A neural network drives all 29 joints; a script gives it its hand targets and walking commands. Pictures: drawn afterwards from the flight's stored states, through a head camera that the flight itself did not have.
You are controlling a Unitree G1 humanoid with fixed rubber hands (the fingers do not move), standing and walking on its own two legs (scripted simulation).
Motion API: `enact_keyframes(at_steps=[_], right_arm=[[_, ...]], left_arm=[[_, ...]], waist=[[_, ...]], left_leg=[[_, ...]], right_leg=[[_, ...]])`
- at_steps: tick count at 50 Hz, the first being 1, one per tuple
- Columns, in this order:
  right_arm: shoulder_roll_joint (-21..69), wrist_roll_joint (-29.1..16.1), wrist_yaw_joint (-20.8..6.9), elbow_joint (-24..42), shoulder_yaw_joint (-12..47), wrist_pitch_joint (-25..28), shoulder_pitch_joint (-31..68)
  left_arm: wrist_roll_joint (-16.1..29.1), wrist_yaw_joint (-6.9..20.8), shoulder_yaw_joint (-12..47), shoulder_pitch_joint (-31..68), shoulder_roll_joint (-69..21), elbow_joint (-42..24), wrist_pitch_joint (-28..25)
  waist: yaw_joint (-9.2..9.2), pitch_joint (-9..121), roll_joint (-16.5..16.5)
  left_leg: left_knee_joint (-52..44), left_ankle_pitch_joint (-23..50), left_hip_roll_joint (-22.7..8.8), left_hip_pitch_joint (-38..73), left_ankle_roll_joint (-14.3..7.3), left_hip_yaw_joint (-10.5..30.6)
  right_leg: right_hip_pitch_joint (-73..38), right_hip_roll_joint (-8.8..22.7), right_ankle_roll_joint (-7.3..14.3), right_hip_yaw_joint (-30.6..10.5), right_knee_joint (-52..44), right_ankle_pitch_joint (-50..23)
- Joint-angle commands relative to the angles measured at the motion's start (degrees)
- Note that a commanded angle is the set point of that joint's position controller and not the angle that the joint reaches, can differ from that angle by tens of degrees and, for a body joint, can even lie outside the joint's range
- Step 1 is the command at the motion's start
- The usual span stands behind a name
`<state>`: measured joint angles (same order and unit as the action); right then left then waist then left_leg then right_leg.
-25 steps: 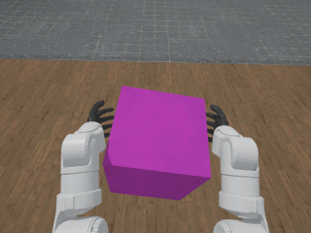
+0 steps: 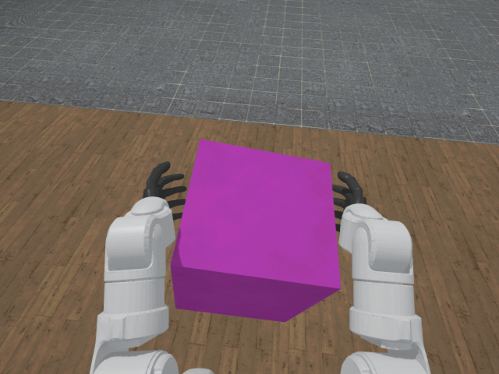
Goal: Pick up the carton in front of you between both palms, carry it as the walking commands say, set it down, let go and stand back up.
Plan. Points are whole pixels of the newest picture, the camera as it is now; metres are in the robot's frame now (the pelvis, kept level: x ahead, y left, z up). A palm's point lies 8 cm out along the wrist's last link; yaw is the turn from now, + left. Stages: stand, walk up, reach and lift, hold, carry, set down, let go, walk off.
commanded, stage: carry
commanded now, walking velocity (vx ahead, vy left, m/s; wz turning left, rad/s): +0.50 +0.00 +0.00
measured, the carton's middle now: (247, 240) +0.34 +0.02 +0.01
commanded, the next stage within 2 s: none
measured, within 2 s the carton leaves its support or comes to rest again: neither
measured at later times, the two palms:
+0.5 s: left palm (193, 98) +0.67 +0.17 +0.06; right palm (322, 110) +0.65 -0.13 +0.06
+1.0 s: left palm (216, 43) +0.97 +0.15 +0.05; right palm (315, 48) +0.98 -0.15 +0.04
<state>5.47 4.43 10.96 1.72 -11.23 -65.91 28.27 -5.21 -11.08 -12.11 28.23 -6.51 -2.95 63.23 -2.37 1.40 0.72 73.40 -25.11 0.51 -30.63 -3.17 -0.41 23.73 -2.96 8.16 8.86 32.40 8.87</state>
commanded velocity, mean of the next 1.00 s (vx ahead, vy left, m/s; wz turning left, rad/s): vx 0.50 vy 0.00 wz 0.00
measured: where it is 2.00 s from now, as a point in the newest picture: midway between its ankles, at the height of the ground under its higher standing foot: (255, 181)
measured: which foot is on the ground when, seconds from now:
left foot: up 0.00-0.32, down 0.34-0.82, up 0.84-1.00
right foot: down 0.00-0.36, up 0.38-0.82, down 0.84-1.00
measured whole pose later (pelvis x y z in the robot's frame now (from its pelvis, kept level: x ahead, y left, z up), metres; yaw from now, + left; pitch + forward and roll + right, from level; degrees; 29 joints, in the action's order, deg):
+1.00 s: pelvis +0.64 -0.02 -0.05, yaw +0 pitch +5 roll +1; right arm 5.5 4.2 11.9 0.2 -11.4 -66.2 30.2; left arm -4.8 -11.1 -12.8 28.3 -6.3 -2.6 62.8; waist -2.5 1.6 0.7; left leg 71.2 -25.1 0.2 -32.4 -2.8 -0.7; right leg 23.5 -2.3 7.6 8.0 32.6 9.4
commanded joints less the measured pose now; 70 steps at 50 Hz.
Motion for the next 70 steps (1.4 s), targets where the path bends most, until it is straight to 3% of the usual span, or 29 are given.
enact_keyframes(at_steps=[1,7,12,14,15,16,17,18,19,22,27,35,38,39,40,41,42,44,46,49,53,61,63,64,65,66,67,68,70], right_arm=[[54.02,-16.82,-7.89,6.54,37.01,4.12,37.18],[52.42,-17.66,-7.34,9.80,39.34,4.56,39.09],[47.18,-16.34,-7.13,7.85,37.25,2.03,35.18],[46.01,-15.41,-7.30,5.54,35.46,1.20,32.50],[45.33,-14.67,-7.45,4.09,34.17,0.99,31.24],[44.39,-14.30,-7.52,2.91,33.01,1.10,30.72],[44.23,-14.47,-7.62,2.41,32.43,1.35,30.45],[45.27,-16.30,-7.89,3.18,32.83,1.55,33.33],[49.48,-17.17,-8.32,3.13,35.25,1.72,36.60],[57.40,-22.48,-10.48,7.95,39.53,3.58,45.17],[58.47,-23.77,-11.23,6.81,40.63,5.75,42.05],[51.49,-22.25,-9.83,9.32,40.05,4.68,38.44],[48.75,-20.96,-9.25,6.50,39.06,3.23,35.87],[48.32,-20.68,-9.17,5.50,38.82,2.75,35.38],[48.22,-20.70,-9.14,5.10,38.68,2.27,36.68],[49.19,-20.73,-9.12,3.78,38.29,1.76,36.16],[48.43,-20.20,-8.89,2.73,36.14,1.66,36.58],[51.75,-19.92,-8.33,3.75,35.94,1.99,40.07],[53.88,-19.69,-8.31,5.58,35.68,2.75,41.91],[54.66,-17.23,-7.69,5.25,35.34,3.52,39.55],[53.69,-16.17,-7.28,6.78,37.01,4.35,39.33],[47.98,-15.24,-7.26,5.16,36.20,1.88,35.05],[47.21,-14.77,-7.64,3.48,35.00,1.19,33.46],[47.28,-14.43,-7.87,2.36,34.11,1.11,32.36],[46.70,-13.92,-8.13,1.03,32.90,1.15,31.51],[45.96,-13.78,-8.24,0.08,31.98,1.52,31.35],[46.55,-14.58,-8.42,-0.05,31.97,1.87,31.52],[47.99,-16.19,-8.69,1.31,33.01,2.23,35.12],[54.54,-18.98,-9.70,3.09,36.62,3.28,40.21]], left_arm=[[24.23,12.30,40.65,35.89,-56.83,-1.89,-0.49],[23.52,11.93,40.09,34.57,-53.02,-3.06,-0.44],[21.54,10.76,38.22,29.44,-48.15,-0.24,1.02],[20.66,10.55,37.61,29.44,-47.83,0.87,1.38],[20.45,10.49,37.35,30.14,-47.60,1.25,1.54],[20.62,10.54,37.48,31.10,-48.28,0.94,1.69],[20.70,10.50,37.60,31.62,-49.03,1.28,1.80],[20.69,10.40,36.76,31.91,-50.30,2.47,1.78],[20.04,10.32,35.72,33.87,-51.95,2.54,1.45],[19.60,10.44,36.29,37.43,-55.52,-0.88,-0.32],[17.70,9.96,39.07,33.08,-56.66,-0.56,-2.12],[18.11,9.55,39.19,30.46,-50.53,-2.49,-0.62],[16.68,9.35,36.29,26.66,-46.32,0.37,0.83],[15.96,9.28,34.92,25.64,-45.25,1.20,1.16],[15.10,9.12,33.26,24.05,-44.11,2.00,1.20],[14.70,8.89,33.07,25.61,-43.24,1.56,1.26],[15.63,8.85,33.49,27.00,-43.91,1.55,1.27],[19.22,9.59,36.77,34.51,-49.51,-2.24,0.92],[22.88,10.81,39.55,39.64,-54.06,-5.10,0.08],[24.97,11.96,41.02,39.91,-56.93,-3.54,-0.26],[25.07,12.58,40.74,37.64,-56.06,-2.31,-0.45],[22.05,11.08,37.95,30.87,-49.33,1.34,0.94],[21.03,10.93,37.31,30.44,-49.36,2.48,1.03],[20.68,10.93,37.18,31.22,-49.65,2.74,1.06],[20.47,10.90,36.90,31.69,-49.64,3.19,1.08],[20.54,11.00,37.24,32.42,-51.01,2.94,1.11],[20.48,10.86,37.03,32.21,-51.59,4.12,1.13],[20.66,10.75,36.66,33.71,-53.30,3.99,0.74],[20.51,10.61,36.68,37.87,-55.69,1.68,-0.17]], waist=[[0.00,23.75,4.09],[-1.93,21.52,5.51],[-3.60,19.72,6.45],[1.92,23.18,5.27],[5.36,26.09,1.09],[5.62,29.68,-9.36],[6.10,34.97,-15.40],[5.53,34.70,-13.50],[6.75,33.31,-9.64],[3.47,23.46,-1.21],[4.45,24.93,-7.10],[8.04,19.66,-6.37],[3.78,22.39,-6.19],[0.44,26.07,-3.41],[-2.03,30.19,4.74],[-2.30,33.90,16.00],[-1.92,35.26,13.82],[-2.43,28.58,2.47],[-0.37,24.46,-0.17],[0.29,24.48,3.14],[-0.99,23.53,4.52],[-4.13,19.17,6.00],[-1.52,20.71,6.54],[2.78,23.49,4.28],[5.32,26.74,-1.17],[4.79,31.16,-13.39],[5.79,35.65,-15.16],[5.73,34.02,-12.46],[5.75,26.62,-4.50]], left_leg=[[-9.89,7.06,-3.70,-10.74,1.04,-0.19],[-27.98,21.70,-1.32,-11.69,0.97,-4.84],[-46.83,29.92,3.75,-2.41,-0.75,-10.62],[-52.61,35.90,3.45,15.96,-2.10,-10.34],[-49.63,41.32,-2.69,29.99,-3.63,-6.18],[-40.72,62.24,-16.52,46.17,-9.71,10.53],[-40.32,58.80,-23.54,54.59,-15.18,25.85],[-42.58,42.96,-23.70,52.05,-15.88,29.92],[-45.87,33.34,-21.79,50.70,-15.62,28.47],[-50.94,29.33,-15.94,30.58,-10.80,17.12],[-48.69,41.26,-13.70,34.25,-10.82,9.36],[-45.23,52.10,-7.25,37.44,-6.39,0.50],[-32.62,54.94,-6.70,33.27,-3.48,-2.21],[-23.06,46.39,-5.45,26.58,-1.27,-4.43],[-11.48,24.65,-3.17,10.65,0.85,-4.42],[3.17,-9.77,4.27,-7.09,1.94,-2.59],[10.31,-10.07,3.06,-12.58,0.10,1.48],[5.70,-3.66,-0.83,-15.94,-0.49,2.36],[-0.74,1.08,-2.26,-11.36,0.32,2.28],[-7.03,4.27,-3.20,-9.78,0.93,0.27],[-16.62,12.19,-3.33,-14.36,1.48,-1.17],[-44.39,29.19,2.37,-6.26,-0.56,-9.31],[-51.09,33.74,4.10,6.74,-1.60,-10.40],[-52.46,36.26,2.12,18.91,-2.61,-9.22],[-47.19,45.33,-5.45,33.77,-4.61,-3.34],[-39.45,65.23,-20.39,49.06,-11.43,16.60],[-41.90,51.26,-23.17,53.38,-15.32,27.62],[-44.56,35.74,-23.54,50.59,-15.76,30.41],[-49.29,28.26,-17.99,38.91,-13.06,24.55]], right_leg=[[-24.43,17.22,5.25,-20.14,-11.04,-19.33],[-29.53,11.75,0.25,-11.57,-7.19,-36.91],[-33.34,8.72,-0.58,-7.32,-0.15,-42.52],[-26.30,8.18,-2.85,-5.13,12.81,-40.83],[-15.64,7.30,-5.03,-4.34,22.02,-28.08],[3.54,2.87,-7.01,-4.98,34.55,6.47],[16.27,-1.92,-7.48,-7.94,48.12,28.05],[20.56,0.96,-4.61,-12.15,51.95,26.49],[22.22,2.04,-4.75,-11.74,51.29,22.71],[16.20,5.55,-5.44,-10.28,39.19,13.99],[18.59,5.62,-6.30,-7.67,26.95,8.17],[12.54,1.05,-5.13,0.34,-0.92,-11.96],[-5.08,-0.55,-3.18,2.04,-10.08,-18.30],[-17.92,2.51,-2.87,0.04,-10.14,-21.44],[-34.39,13.19,0.24,-12.65,-2.66,-37.61],[-47.09,25.10,7.76,-32.75,-0.19,-47.87],[-47.43,26.23,10.46,-37.32,-1.96,-33.36],[-38.32,22.36,7.99,-32.36,-6.11,-15.56],[-26.68,19.23,5.64,-27.49,-9.26,-14.25],[-23.38,17.99,5.36,-23.10,-10.98,-13.25],[-27.54,16.08,3.24,-18.16,-9.39,-27.41],[-33.45,9.43,-0.17,-9.03,-2.72,-38.95],[-29.91,8.80,-1.70,-6.99,5.65,-41.35],[-23.70,8.10,-3.40,-5.61,14.47,-36.51],[-10.87,6.59,-5.68,-4.62,24.08,-21.23],[8.20,0.40,-7.61,-4.83,38.03,19.29],[17.12,-1.42,-7.01,-9.04,48.81,28.09],[21.33,0.88,-5.21,-11.79,51.29,25.90],[21.00,3.69,-5.28,-11.77,45.03,17.43]])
